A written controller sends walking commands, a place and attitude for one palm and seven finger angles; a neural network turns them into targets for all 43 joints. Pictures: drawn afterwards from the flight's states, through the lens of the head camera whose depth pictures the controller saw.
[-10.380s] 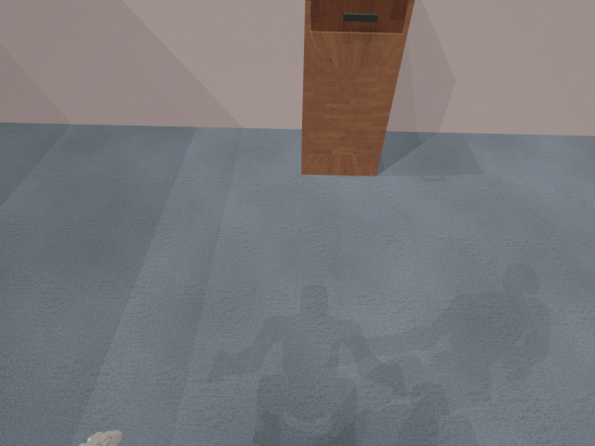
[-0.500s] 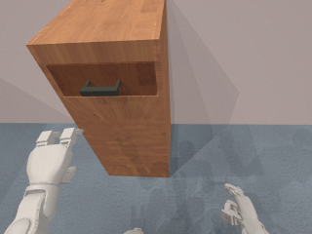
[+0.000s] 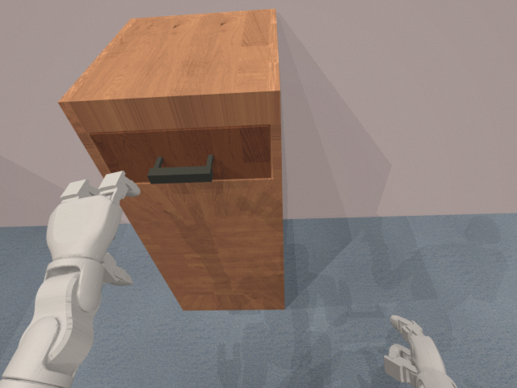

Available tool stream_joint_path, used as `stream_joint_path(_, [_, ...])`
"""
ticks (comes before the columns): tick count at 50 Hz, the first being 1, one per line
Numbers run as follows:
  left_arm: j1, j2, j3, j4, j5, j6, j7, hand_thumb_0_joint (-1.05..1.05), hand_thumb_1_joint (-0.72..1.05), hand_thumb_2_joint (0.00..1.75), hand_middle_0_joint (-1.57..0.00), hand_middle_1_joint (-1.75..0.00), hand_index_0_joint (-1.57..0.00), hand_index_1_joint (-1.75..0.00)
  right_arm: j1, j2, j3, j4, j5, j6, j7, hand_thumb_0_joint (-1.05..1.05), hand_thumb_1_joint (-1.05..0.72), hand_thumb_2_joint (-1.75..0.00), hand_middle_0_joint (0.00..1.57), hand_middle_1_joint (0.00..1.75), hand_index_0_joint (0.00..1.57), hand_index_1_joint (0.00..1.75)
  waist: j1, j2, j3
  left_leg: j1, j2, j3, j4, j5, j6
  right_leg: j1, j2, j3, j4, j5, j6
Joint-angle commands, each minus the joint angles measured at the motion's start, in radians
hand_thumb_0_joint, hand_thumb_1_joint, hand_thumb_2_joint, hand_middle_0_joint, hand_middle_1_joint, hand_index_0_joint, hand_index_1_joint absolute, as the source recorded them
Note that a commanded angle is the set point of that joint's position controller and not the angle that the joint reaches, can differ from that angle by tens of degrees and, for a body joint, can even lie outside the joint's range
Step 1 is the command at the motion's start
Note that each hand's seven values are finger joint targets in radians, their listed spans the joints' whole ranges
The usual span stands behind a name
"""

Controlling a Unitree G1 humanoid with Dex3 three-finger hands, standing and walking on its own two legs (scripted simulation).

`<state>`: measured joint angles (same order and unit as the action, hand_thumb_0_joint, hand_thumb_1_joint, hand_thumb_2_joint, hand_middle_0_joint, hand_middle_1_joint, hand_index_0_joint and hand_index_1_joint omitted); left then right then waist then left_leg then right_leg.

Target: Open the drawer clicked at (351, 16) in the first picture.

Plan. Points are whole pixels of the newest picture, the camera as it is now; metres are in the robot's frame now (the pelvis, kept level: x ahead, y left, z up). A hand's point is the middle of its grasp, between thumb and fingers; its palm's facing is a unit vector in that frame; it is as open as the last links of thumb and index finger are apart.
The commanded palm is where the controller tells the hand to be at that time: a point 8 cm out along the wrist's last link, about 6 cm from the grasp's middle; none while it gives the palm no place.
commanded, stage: raise the hand with hooked fingers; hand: left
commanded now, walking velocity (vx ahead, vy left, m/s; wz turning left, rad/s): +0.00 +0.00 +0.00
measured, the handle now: (182, 167) +0.51 +0.23 +0.05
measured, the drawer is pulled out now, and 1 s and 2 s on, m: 0.00 0.00 0.00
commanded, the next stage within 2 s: move the hooked fingers above the handle in 0.70 s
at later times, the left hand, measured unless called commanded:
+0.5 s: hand (107, 236) +0.27 +0.24 +0.14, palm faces +0.05 -0.08 -1.00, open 13.8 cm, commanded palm +0.24 +0.25 +0.22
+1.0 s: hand (127, 227) +0.28 +0.22 +0.14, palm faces +0.06 -0.06 -1.00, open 13.8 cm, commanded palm +0.27 +0.23 +0.21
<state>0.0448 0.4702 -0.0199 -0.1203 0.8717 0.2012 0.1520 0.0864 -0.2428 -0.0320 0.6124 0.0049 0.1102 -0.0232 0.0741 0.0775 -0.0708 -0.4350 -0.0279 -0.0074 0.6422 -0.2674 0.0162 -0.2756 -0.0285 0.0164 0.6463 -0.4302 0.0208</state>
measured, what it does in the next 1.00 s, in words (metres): stands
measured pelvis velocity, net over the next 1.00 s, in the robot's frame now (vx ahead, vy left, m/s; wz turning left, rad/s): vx -0.03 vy -0.03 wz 0.02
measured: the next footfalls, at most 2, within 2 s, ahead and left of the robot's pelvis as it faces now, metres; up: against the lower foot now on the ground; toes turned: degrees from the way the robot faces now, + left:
none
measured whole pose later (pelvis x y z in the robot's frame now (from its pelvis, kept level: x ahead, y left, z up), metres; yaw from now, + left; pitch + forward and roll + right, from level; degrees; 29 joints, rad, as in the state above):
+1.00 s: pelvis -0.03 -0.03 +0.01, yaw +1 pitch -2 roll +0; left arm -0.21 0.55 -0.07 0.08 0.85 0.01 -0.06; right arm 0.10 -0.26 0.02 0.66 0.02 0.06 -0.06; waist 0.08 0.09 0.00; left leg -0.30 0.00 -0.05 0.48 -0.15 -0.02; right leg -0.16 0.00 -0.02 0.52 -0.34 -0.01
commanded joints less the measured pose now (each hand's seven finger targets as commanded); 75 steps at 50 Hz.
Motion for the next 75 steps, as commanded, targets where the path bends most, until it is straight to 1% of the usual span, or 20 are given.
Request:
stream_joint_path(1, [-0.284,0.237,0.097,-0.240,0.028,0.004,-0.054,0.00,-0.50,0.30,-0.30,-1.20,-0.30,-1.20,-0.151,-0.108,-0.005,-0.174,0.004,-0.034,-0.006,0.00,-0.90,-0.90,0.20,0.30,0.20,0.30,-0.004,-0.018,-0.216,0.315,0.009,-0.016,-0.106,0.374,0.010,-0.019,0.056,-0.054,-0.111,0.377,-0.045])
stream_joint_path(4, [-0.388,0.274,0.110,-0.183,0.053,0.012,-0.093,0.00,-0.50,0.30,-0.30,-1.20,-0.30,-1.20,-0.154,-0.099,0.017,-0.162,0.005,-0.017,-0.008,0.00,-0.90,-0.90,0.20,0.30,0.20,0.30,0.002,-0.006,-0.169,0.307,0.011,-0.024,-0.153,0.288,0.001,-0.023,0.061,-0.061,-0.140,0.287,-0.051])
stream_joint_path(6, [-0.436,0.308,0.146,-0.141,0.042,0.012,-0.108,0.00,-0.50,0.30,-0.30,-1.20,-0.30,-1.20,-0.157,-0.098,0.023,-0.154,0.008,-0.014,-0.007,0.00,-0.90,-0.90,0.20,0.30,0.20,0.30,0.012,0.017,-0.162,0.314,0.014,-0.026,-0.176,0.262,-0.006,-0.003,0.065,-0.063,-0.157,0.252,-0.058])
stream_joint_path(13, [-0.597,0.269,0.078,-0.104,0.004,-0.012,-0.181,0.00,-0.50,0.30,-0.30,-1.20,-0.30,-1.20,-0.160,-0.102,0.031,-0.152,0.016,-0.029,-0.005,0.00,-0.90,-0.90,0.20,0.30,0.20,0.30,0.000,0.007,-0.178,0.347,0.012,-0.038,-0.223,0.165,-0.006,0.006,0.062,-0.062,-0.196,0.201,-0.053])
stream_joint_path(17, [-0.481,0.188,0.012,-0.026,0.001,-0.007,-0.240,0.00,-0.50,0.30,-0.30,-1.20,-0.30,-1.20,-0.149,-0.108,0.029,-0.156,0.023,-0.029,0.002,0.00,-0.90,-0.90,0.20,0.30,0.20,0.30,-0.002,-0.053,-0.117,0.313,0.013,-0.026,-0.245,0.090,-0.003,-0.002,0.059,-0.064,-0.216,0.160,-0.049])
stream_joint_path(22, [-0.543,0.292,0.098,-0.183,0.011,-0.094,-0.225,0.00,-0.50,0.30,-0.30,-1.20,-0.30,-1.20,-0.153,-0.107,0.027,-0.169,0.010,-0.056,0.000,0.00,-0.90,-0.90,0.20,0.30,0.20,0.30,0.014,-0.004,-0.183,0.341,0.002,-0.027,-0.243,0.103,0.008,0.035,0.058,-0.054,-0.221,0.160,-0.051])
stream_joint_path(26, [-0.563,0.365,0.203,-0.217,-0.005,-0.163,-0.152,0.00,-0.50,0.30,-0.30,-1.20,-0.30,-1.20,-0.142,-0.103,0.017,-0.146,0.006,-0.078,-0.006,0.00,-0.90,-0.90,0.20,0.30,0.20,0.30,0.029,0.047,-0.180,0.342,-0.002,-0.031,-0.246,0.100,0.004,0.041,0.064,-0.053,-0.233,0.149,-0.054])
stream_joint_path(31, [-0.547,0.294,0.176,-0.069,-0.016,-0.130,-0.098,0.00,-0.50,0.30,-0.30,-1.20,-0.30,-1.20,-0.137,-0.106,0.008,-0.110,0.024,-0.084,0.003,0.00,-0.90,-0.90,0.20,0.30,0.20,0.30,0.022,0.016,-0.104,0.296,-0.003,-0.013,-0.259,0.060,-0.008,0.014,0.065,-0.059,-0.249,0.120,-0.051])
stream_joint_path(37, [-0.497,0.207,0.026,-0.005,-0.016,-0.048,-0.175,0.00,-0.50,0.30,-0.30,-1.20,-0.30,-1.20,-0.164,-0.118,0.019,-0.136,0.032,-0.081,-0.004,0.00,-0.90,-0.90,0.20,0.30,0.20,0.30,0.005,-0.093,-0.088,0.280,-0.014,0.025,-0.245,0.049,0.006,0.015,0.040,-0.035,-0.278,0.094,-0.030])
stream_joint_path(42, [-0.590,0.291,0.074,-0.087,0.007,-0.110,-0.211,0.00,-0.50,0.30,-0.30,-1.20,-0.30,-1.20,-0.158,-0.115,0.027,-0.135,0.017,-0.094,-0.022,0.00,-0.90,-0.90,0.20,0.30,0.20,0.30,-0.004,-0.076,-0.127,0.313,-0.023,0.020,-0.220,0.105,0.020,0.022,0.038,-0.025,-0.271,0.162,-0.030])
stream_joint_path(46, [-0.629,0.420,0.230,0.009,-0.011,-0.171,-0.173,0.00,-0.50,0.30,-0.30,-1.20,-0.30,-1.20,-0.128,-0.118,0.022,-0.104,0.016,-0.092,-0.041,0.00,-0.90,-0.90,0.20,0.30,0.20,0.30,0.011,-0.073,-0.098,0.283,-0.027,0.022,-0.202,0.120,0.017,0.037,0.037,-0.018,-0.282,0.189,-0.031])
stream_joint_path(51, [-0.675,0.346,0.186,0.133,-0.016,-0.175,-0.128,0.00,-0.50,0.30,-0.30,-1.20,-0.30,-1.20,-0.101,-0.112,0.011,-0.086,0.024,-0.087,-0.038,0.00,-0.90,-0.90,0.20,0.30,0.20,0.30,-0.003,-0.025,-0.128,0.281,-0.028,0.033,-0.179,0.174,0.010,0.026,0.039,-0.029,-0.255,0.262,-0.034])
stream_joint_path(55, [-0.661,0.289,0.100,0.137,0.006,-0.141,-0.152,0.00,-0.50,0.30,-0.30,-1.20,-0.30,-1.20,-0.087,-0.129,0.000,-0.102,0.021,-0.075,-0.026,0.00,-0.90,-0.90,0.20,0.30,0.20,0.30,-0.015,-0.042,-0.198,0.294,-0.028,0.038,-0.151,0.253,0.018,0.031,0.041,-0.034,-0.210,0.393,-0.033])
stream_joint_path(56, [-0.649,0.242,0.054,0.129,0.005,-0.133,-0.170,0.00,-0.50,0.30,-0.30,-1.20,-0.30,-1.20,-0.086,-0.127,-0.001,-0.113,0.022,-0.071,-0.021,0.00,-0.90,-0.90,0.20,0.30,0.20,0.30,-0.022,-0.049,-0.202,0.294,-0.032,0.037,-0.146,0.266,0.019,0.037,0.041,-0.034,-0.207,0.415,-0.033])
stream_joint_path(58, [-0.612,0.235,0.041,0.080,-0.004,-0.130,-0.196,0.00,-0.50,0.30,-0.30,-1.20,-0.30,-1.20,-0.078,-0.131,-0.007,-0.127,0.021,-0.062,-0.015,0.00,-0.90,-0.90,0.20,0.30,0.20,0.30,-0.022,-0.070,-0.240,0.309,-0.033,0.035,-0.132,0.308,0.027,0.048,0.042,-0.034,-0.187,0.490,-0.030])
stream_joint_path(61, [-0.628,0.274,0.074,0.061,-0.010,-0.142,-0.212,0.00,-0.50,0.30,-0.30,-1.20,-0.30,-1.20,-0.067,-0.140,-0.008,-0.127,0.018,-0.049,-0.017,0.00,-0.90,-0.90,0.20,0.30,0.20,0.30,-0.029,-0.099,-0.235,0.297,-0.034,0.032,-0.121,0.326,0.028,0.045,0.046,-0.036,-0.175,0.520,-0.030])
stream_joint_path(65, [-0.611,0.392,0.228,-0.007,-0.010,-0.187,-0.161,0.00,-0.50,0.30,-0.30,-1.20,-0.30,-1.20,-0.050,-0.134,-0.016,-0.121,0.009,-0.043,-0.017,0.00,-0.90,-0.90,0.20,0.30,0.20,0.30,0.008,-0.080,-0.315,0.302,-0.034,0.028,-0.097,0.422,0.029,0.091,0.045,-0.035,-0.132,0.619,-0.033])
stream_joint_path(68, [-0.624,0.362,0.237,0.041,-0.009,-0.184,-0.101,0.00,-0.50,0.30,-0.30,-1.20,-0.30,-1.20,-0.024,-0.123,-0.021,-0.102,0.011,-0.041,-0.008,0.00,-0.90,-0.90,0.20,0.30,0.20,0.30,0.002,-0.046,-0.288,0.296,-0.022,0.022,-0.088,0.455,0.021,0.048,0.054,-0.053,-0.122,0.583,-0.042])
stream_joint_path(71, [-0.642,0.314,0.197,0.065,0.009,-0.137,-0.063,0.00,-0.50,0.30,-0.30,-1.20,-0.30,-1.20,-0.023,-0.126,-0.029,-0.100,0.015,-0.032,0.007,0.00,-0.90,-0.90,0.20,0.30,0.20,0.30,-0.005,-0.015,-0.293,0.306,-0.012,0.022,-0.086,0.467,0.011,0.020,0.063,-0.062,-0.122,0.521,-0.049])
stream_joint_path(75, [-0.678,0.191,0.033,0.094,0.038,-0.046,-0.082,0.00,-0.50,0.30,-0.30,-1.20,-0.30,-1.20,-0.020,-0.134,-0.032,-0.107,0.022,-0.014,0.020,0.00,-0.90,-0.90,0.20,0.30,0.20,0.30,-0.041,-0.021,-0.307,0.333,-0.002,0.010,-0.083,0.457,0.009,-0.044,0.071,-0.068,-0.114,0.464,-0.048])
